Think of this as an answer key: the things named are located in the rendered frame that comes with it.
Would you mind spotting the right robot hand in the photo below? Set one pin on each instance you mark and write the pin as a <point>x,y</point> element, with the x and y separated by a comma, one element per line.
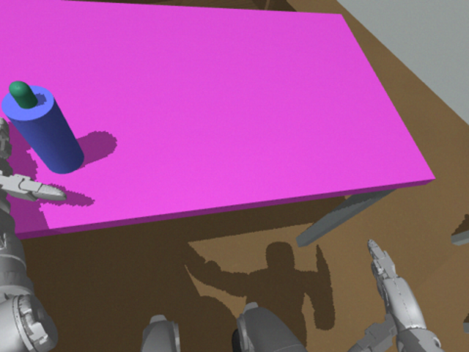
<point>402,309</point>

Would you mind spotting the right robot arm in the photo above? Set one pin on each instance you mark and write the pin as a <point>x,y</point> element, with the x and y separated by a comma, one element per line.
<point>417,340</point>

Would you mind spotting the table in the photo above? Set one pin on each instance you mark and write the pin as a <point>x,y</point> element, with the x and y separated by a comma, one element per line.
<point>186,111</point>

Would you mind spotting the bottle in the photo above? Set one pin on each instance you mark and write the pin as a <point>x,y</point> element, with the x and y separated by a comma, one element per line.
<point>37,116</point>

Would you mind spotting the left robot arm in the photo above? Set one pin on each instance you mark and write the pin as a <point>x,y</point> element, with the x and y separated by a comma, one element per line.
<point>24,324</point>

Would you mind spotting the left robot hand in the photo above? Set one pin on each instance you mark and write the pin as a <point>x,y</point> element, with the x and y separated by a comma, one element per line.
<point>21,186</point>

